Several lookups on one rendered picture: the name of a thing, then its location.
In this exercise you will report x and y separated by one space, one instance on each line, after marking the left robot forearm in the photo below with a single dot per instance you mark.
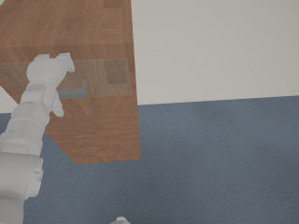
27 125

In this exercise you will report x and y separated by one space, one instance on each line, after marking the robot left hand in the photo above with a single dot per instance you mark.
53 71

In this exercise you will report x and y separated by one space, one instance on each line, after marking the handle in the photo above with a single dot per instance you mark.
74 93

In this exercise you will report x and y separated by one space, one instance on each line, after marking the left robot shin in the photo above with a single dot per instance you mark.
121 218

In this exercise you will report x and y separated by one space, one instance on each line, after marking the drawer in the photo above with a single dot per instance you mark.
104 76

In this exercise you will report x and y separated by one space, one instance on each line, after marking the cabinet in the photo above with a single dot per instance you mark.
95 129

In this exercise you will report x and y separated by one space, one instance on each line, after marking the robot left upper arm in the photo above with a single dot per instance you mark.
20 178

